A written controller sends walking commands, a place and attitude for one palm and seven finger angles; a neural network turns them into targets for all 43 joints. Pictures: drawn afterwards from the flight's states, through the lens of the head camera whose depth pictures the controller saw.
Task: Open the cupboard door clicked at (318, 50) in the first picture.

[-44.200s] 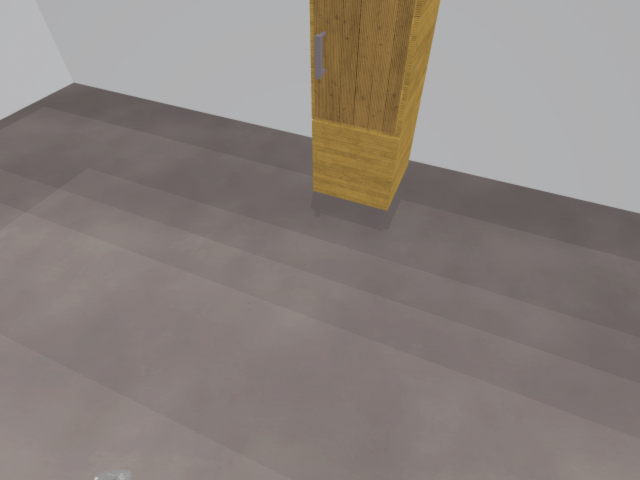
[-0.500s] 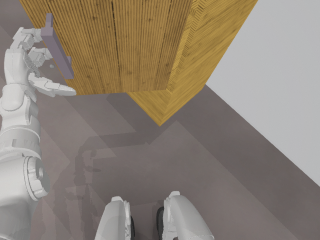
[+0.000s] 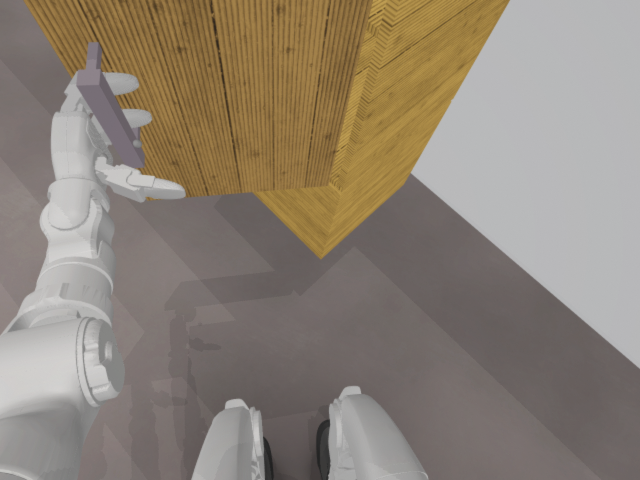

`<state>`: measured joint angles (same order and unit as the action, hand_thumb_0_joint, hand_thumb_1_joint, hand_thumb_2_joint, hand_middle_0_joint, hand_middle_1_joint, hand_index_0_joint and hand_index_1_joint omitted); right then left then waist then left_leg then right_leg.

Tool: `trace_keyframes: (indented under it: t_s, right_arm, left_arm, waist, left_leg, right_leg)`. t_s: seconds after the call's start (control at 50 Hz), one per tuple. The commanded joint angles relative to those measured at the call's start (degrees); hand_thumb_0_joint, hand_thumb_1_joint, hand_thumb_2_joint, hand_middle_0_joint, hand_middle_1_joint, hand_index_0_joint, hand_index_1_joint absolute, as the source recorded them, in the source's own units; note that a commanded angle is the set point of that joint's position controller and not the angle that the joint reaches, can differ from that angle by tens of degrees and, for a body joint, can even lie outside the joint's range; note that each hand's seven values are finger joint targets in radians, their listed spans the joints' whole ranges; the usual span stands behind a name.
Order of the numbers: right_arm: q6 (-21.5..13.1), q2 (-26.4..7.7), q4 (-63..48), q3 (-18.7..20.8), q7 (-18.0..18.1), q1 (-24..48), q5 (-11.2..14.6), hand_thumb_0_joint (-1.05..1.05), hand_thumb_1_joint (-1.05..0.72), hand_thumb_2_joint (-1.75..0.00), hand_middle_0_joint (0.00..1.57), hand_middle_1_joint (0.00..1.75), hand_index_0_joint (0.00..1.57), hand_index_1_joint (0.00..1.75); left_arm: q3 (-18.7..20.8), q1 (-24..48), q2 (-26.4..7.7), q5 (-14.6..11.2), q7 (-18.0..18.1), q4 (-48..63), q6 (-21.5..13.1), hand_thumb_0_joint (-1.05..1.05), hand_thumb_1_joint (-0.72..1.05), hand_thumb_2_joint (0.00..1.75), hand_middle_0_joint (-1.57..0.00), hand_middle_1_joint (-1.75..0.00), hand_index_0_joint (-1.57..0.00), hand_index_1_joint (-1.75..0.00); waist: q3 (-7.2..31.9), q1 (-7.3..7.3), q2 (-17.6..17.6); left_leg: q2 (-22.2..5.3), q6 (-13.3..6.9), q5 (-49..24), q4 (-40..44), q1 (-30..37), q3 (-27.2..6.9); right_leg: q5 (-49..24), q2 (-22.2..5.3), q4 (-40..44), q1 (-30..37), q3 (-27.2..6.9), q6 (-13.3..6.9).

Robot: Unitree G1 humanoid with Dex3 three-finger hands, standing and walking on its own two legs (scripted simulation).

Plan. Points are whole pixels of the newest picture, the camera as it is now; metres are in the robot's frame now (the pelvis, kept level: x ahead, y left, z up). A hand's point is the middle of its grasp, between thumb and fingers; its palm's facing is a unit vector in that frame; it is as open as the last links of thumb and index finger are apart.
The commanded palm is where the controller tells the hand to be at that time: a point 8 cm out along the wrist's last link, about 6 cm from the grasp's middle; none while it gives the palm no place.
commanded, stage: slide the fingers in behind the handle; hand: left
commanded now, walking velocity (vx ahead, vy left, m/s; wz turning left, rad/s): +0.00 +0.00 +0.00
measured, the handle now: (116, 111) +0.56 +0.21 +0.04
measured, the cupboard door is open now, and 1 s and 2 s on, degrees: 54 54 89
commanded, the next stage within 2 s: close the thumb around the handle in 0.34 s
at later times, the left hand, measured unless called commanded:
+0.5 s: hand (138, 140) +0.52 +0.18 +0.04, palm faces +0.08 -1.00 -0.03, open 13.9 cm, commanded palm +0.49 +0.22 +0.04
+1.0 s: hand (137, 140) +0.51 +0.18 +0.04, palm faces +0.08 -1.00 -0.03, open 6.5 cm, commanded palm +0.49 +0.22 +0.04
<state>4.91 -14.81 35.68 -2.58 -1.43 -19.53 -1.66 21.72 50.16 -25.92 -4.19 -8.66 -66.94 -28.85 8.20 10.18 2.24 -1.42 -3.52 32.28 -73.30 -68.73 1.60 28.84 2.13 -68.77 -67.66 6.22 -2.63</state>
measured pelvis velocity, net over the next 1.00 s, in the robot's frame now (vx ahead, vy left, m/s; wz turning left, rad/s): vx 0.00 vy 0.00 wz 0.00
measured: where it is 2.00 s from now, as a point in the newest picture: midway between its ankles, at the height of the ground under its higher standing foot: outside the picture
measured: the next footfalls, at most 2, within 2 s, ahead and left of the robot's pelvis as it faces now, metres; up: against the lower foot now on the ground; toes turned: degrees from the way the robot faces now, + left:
none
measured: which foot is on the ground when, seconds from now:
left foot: down 0.00-1.00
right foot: down 0.00-1.00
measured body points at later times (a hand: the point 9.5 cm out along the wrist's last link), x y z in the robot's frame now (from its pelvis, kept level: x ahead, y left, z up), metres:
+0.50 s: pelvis +0.00 -0.01 +0.00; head +0.16 +0.01 +0.42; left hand +0.50 +0.24 +0.04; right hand +0.01 -0.27 -0.12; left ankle +0.01 +0.08 -0.62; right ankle +0.03 -0.10 -0.62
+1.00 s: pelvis +0.00 +0.00 +0.00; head +0.16 +0.02 +0.42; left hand +0.51 +0.24 +0.04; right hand +0.02 -0.27 -0.12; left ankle +0.01 +0.08 -0.62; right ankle +0.03 -0.10 -0.62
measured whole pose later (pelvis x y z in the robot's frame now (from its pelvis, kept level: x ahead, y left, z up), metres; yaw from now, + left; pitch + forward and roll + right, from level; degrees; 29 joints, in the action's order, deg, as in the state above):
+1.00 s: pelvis +0.00 +0.00 +0.00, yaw +0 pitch +28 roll -4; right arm 4.6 -15.0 35.9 -2.3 -1.2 -19.5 -1.6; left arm 21.8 50.3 -26.5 -4.5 -8.5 -67.1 -28.9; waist 8.3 10.2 2.4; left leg -1.5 -3.1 32.4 -73.2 -68.9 1.4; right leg 29.1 2.3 -68.8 -67.9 6.2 -3.0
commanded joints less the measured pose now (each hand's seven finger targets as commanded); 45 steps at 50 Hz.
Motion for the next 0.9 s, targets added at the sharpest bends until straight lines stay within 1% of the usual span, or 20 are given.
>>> trace_keyframes:
  t_s: [0.0, 0.04, 0.06, 0.1, 0.14, 0.16, 0.2, 0.24, 0.3, 0.36, 0.42, 0.44, 0.5, 0.54, 0.58, 0.62, 0.68, 0.8, 0.82, 0.88]
  right_arm:
    - [-1.0, -10.7, -2.2, 4.0, 0.8, -10.5, -0.3, 0.0, -0.9, -0.9, 0.2, 0.3, 0.2, 0.3]
    - [-1.0, -10.7, -2.1, 3.9, 0.7, -10.4, -0.3, 0.0, -0.9, -0.9, 0.2, 0.3, 0.2, 0.3]
    - [-0.9, -10.9, -2.1, 4.0, 0.7, -10.5, -0.3, 0.0, -0.9, -0.9, 0.2, 0.3, 0.2, 0.3]
    - [-0.8, -10.6, -2.3, 3.9, 0.7, -10.6, -0.1, 0.0, -0.9, -0.9, 0.2, 0.3, 0.2, 0.3]
    - [-0.6, -10.8, -2.3, 4.0, 0.7, -10.5, 0.0, 0.0, -0.9, -0.9, 0.2, 0.3, 0.2, 0.3]
    - [-0.7, -10.7, -2.3, 3.9, 0.6, -10.4, 0.0, 0.0, -0.9, -0.9, 0.2, 0.3, 0.2, 0.3]
    - [-0.8, -11.0, -2.1, 4.0, 0.9, -10.6, 0.0, 0.0, -0.9, -0.9, 0.2, 0.3, 0.2, 0.3]
    - [-0.9, -10.9, -1.9, 4.0, 1.0, -10.7, 0.0, 0.0, -0.9, -0.9, 0.2, 0.3, 0.2, 0.3]
    - [-1.1, -10.8, -1.7, 4.0, 1.0, -10.7, -0.1, 0.0, -0.9, -0.9, 0.2, 0.3, 0.2, 0.3]
    - [-1.2, -11.0, -1.5, 3.9, 1.1, -11.0, -0.1, 0.0, -0.9, -0.9, 0.2, 0.3, 0.2, 0.3]
    - [-1.3, -10.9, -1.5, 3.9, 1.0, -11.1, -0.2, 0.0, -0.9, -0.9, 0.2, 0.3, 0.2, 0.3]
    - [-1.2, -11.0, -1.5, 3.9, 1.1, -11.1, -0.1, 0.0, -0.9, -0.9, 0.2, 0.3, 0.2, 0.3]
    - [-1.2, -10.8, -1.7, 3.8, 1.0, -10.9, -0.1, 0.0, -0.9, -0.9, 0.2, 0.3, 0.2, 0.3]
    - [-1.1, -11.1, -1.7, 4.0, 1.0, -10.8, 0.0, 0.0, -0.9, -0.9, 0.2, 0.3, 0.2, 0.3]
    - [-1.2, -10.8, -1.7, 3.7, 1.1, -11.0, 0.0, 0.0, -0.9, -0.9, 0.2, 0.3, 0.2, 0.3]
    - [-1.3, -10.9, -1.9, 3.8, 1.0, -10.7, 0.0, 0.0, -0.9, -0.9, 0.2, 0.3, 0.2, 0.3]
    - [-1.3, -10.7, -2.0, 3.8, 0.9, -10.9, 0.0, 0.0, -0.9, -0.9, 0.2, 0.3, 0.2, 0.3]
    - [-1.3, -10.8, -1.8, 4.1, 0.8, -10.8, -0.1, 0.0, -0.9, -0.9, 0.2, 0.3, 0.2, 0.3]
    - [-1.2, -10.7, -1.9, 4.1, 0.8, -10.8, -0.1, 0.0, -0.9, -0.9, 0.2, 0.3, 0.2, 0.3]
    - [-1.1, -10.7, -1.8, 3.9, 0.8, -10.9, 0.0, 0.0, -0.9, -0.9, 0.2, 0.3, 0.2, 0.3]
  left_arm:
    - [2.2, 24.2, -14.2, 0.0, 0.7, 12.8, -5.0, 0.0, -0.5, 0.3, -0.3, -1.2, -0.3, -1.2]
    - [1.5, 24.9, -13.5, 0.0, 0.7, 12.9, -5.0, 0.0, -0.5, 0.3, -0.3, -1.2, -0.3, -1.2]
    - [2.9, 24.1, -15.1, -0.1, 0.7, 13.0, -5.0, 0.0, -0.5, 0.3, -0.3, -1.2, -0.3, -1.2]
    - [1.1, 23.0, -12.8, -0.1, 0.2, 11.9, -4.7, 0.0, -0.5, 0.3, -0.3, -1.2, -0.3, -1.2]
    - [1.4, 22.4, -13.3, -0.2, 0.0, 11.4, -4.3, 0.0, -0.5, 0.3, -0.3, -1.2, -0.3, -1.2]
    - [0.4, 23.4, -11.9, -0.5, 0.0, 11.5, -4.0, 0.0, -0.5, 0.3, -0.3, -1.2, -0.3, -1.2]
    - [1.7, 24.4, -13.7, -0.7, 0.0, 11.8, -4.2, 0.0, -0.5, 0.3, -0.3, -1.2, -0.3, -1.2]
    - [1.3, 24.7, -13.4, -0.5, 0.0, 11.0, -4.0, 0.0, -0.5, 0.3, -0.3, -1.2, -0.3, -1.2]
    - [-0.7, 26.0, -11.3, -0.4, 0.0, 11.3, -4.3, 0.0, -0.5, 0.3, -0.3, -1.2, -0.3, -1.2]
    - [0.7, 26.2, -13.2, -0.4, 0.3, 9.9, -3.8, 0.0, -0.5, 0.3, -0.3, -1.2, -0.3, -1.2]
    - [0.2, 26.6, -12.9, -0.1, -0.1, 10.7, -4.0, 0.0, -0.5, 0.3, -0.3, -1.2, -0.3, -1.2]
    - [1.7, 25.8, -14.7, -0.3, -0.1, 10.9, -4.0, 0.0, -0.44, 0.32, -0.3, -1.21, -0.3, -1.21]
    - [-0.2, 26.5, -12.5, -0.5, -0.5, 12.1, -4.0, 0.0, -0.28, 0.4, -0.32, -1.22, -0.32, -1.22]
    - [1.4, 24.4, -14.1, -0.7, -0.5, 11.1, -3.7, 0.0, -0.16, 0.44, -0.32, -1.24, -0.32, -1.24]
    - [0.9, 26.1, -13.5, -0.9, -0.5, 11.4, -3.6, 0.0, -0.05, 0.49, -0.33, -1.25, -0.33, -1.25]
    - [1.3, 25.5, -14.0, -0.8, -0.5, 12.4, -3.8, 0.0, 0.06, 0.54, -0.34, -1.26, -0.34, -1.26]
    - [0.8, 24.0, -13.0, -0.8, -0.3, 10.9, -3.8, 0.0, 0.23, 0.61, -0.35, -1.28, -0.35, -1.28]
    - [0.9, 23.9, -12.8, -1.0, -0.3, 13.2, -4.5, 0.0, 0.56, 0.76, -0.38, -1.31, -0.38, -1.31]
    - [1.6, 23.1, -13.3, -1.1, -0.2, 13.2, -4.5, 0.0, 0.62, 0.78, -0.38, -1.32, -0.38, -1.32]
    - [1.0, 23.8, -12.7, -1.0, -0.2, 12.0, -4.2, 0.0, 0.79, 0.85, -0.39, -1.34, -0.39, -1.34]
  waist:
    - [31.2, 0.52, 7.9]
    - [30.5, 1.04, 8.3]
    - [31.5, 0.41, 7.5]
    - [31.1, 0.79, 6.9]
    - [30.3, 0.45, 7.3]
    - [29.7, 1.21, 6.5]
    - [30.2, 1.08, 7.0]
    - [29.2, 1.48, 5.9]
    - [29.4, 1.85, 7.9]
    - [29.0, 2.37, 5.0]
    - [30.7, 1.9, 7.3]
    - [31.1, 1.29, 7.1]
    - [31.6, 1.69, 8.7]
    - [31.4, 1.25, 7.0]
    - [29.8, 1.88, 6.0]
    - [31.4, 1.23, 8.0]
    - [29.8, 1.35, 6.8]
    - [32.1, 0.93, 8.3]
    - [32.0, 0.55, 7.9]
    - [29.5, 1.26, 6.4]
  left_leg:
    - [0.2, 2.2, -25.2, 7.6, 23.0, -6.8]
    - [0.1, 2.2, -25.4, 7.4, 23.2, -6.7]
    - [0.1, 2.2, -25.5, 7.4, 22.6, -6.5]
    - [0.1, 2.1, -26.0, 7.5, 22.4, -6.6]
    - [0.1, 2.2, -25.1, 7.8, 22.4, -6.6]
    - [0.2, 2.0, -24.0, 7.8, 21.6, -6.5]
    - [0.1, 2.0, -23.7, 7.6, 21.9, -6.5]
    - [0.2, 1.8, -22.8, 7.5, 20.7, -6.4]
    - [0.1, 2.0, -23.2, 7.6, 22.4, -6.9]
    - [0.4, 1.4, -21.7, 7.0, 18.8, -6.1]
    - [0.4, 1.6, -22.8, 6.9, 20.6, -6.3]
    - [0.4, 1.6, -23.5, 6.8, 20.2, -6.1]
    - [0.3, 1.8, -24.8, 7.0, 22.1, -6.5]
    - [0.2, 1.7, -24.1, 6.9, 21.2, -6.3]
    - [0.3, 1.4, -23.5, 7.1, 19.8, -6.3]
    - [0.4, 1.6, -23.7, 7.0, 20.7, -6.0]
    - [0.3, 1.6, -24.5, 7.2, 20.9, -6.3]
    - [0.1, 2.1, -27.2, 7.3, 24.1, -6.6]
    - [0.1, 2.0, -27.2, 7.3, 23.4, -6.2]
    - [0.2, 1.7, -25.6, 7.4, 21.5, -6.3]
  right_leg:
    - [-18.4, 0.7, 6.5, 13.6, -4.8, 1.1]
    - [-18.5, 0.8, 6.7, 13.0, -4.8, 1.1]
    - [-19.0, 0.8, 6.6, 14.5, -5.0, 1.1]
    - [-19.9, 0.8, 6.6, 14.8, -4.9, 1.2]
    - [-18.8, 0.8, 6.8, 14.1, -4.8, 1.1]
    - [-18.3, 0.8, 7.1, 14.2, -4.9, 1.3]
    - [-18.0, 0.7, 7.1, 13.8, -5.0, 1.2]
    - [-17.6, 0.7, 7.3, 14.0, -5.2, 1.3]
    - [-17.1, 0.7, 7.2, 12.2, -4.9, 1.2]
    - [-17.4, 0.7, 7.5, 14.5, -5.5, 1.5]
    - [-17.9, 0.7, 7.2, 14.0, -5.4, 1.2]
    - [-18.7, 0.7, 7.1, 15.1, -5.6, 1.2]
    - [-19.3, 0.7, 7.0, 14.3, -5.3, 1.2]
    - [-18.9, 0.8, 7.2, 14.8, -5.4, 1.2]
    - [-19.1, 0.8, 7.3, 15.4, -5.5, 1.3]
    - [-19.0, 0.7, 7.2, 15.3, -5.5, 1.2]
    - [-19.5, 0.9, 7.2, 14.9, -5.3, 1.2]
    - [-20.7, 0.8, 6.9, 14.3, -5.0, 1.2]
    - [-21.1, 0.8, 7.0, 15.3, -5.1, 1.2]
    - [-20.3, 0.8, 7.0, 15.0, -5.1, 1.2]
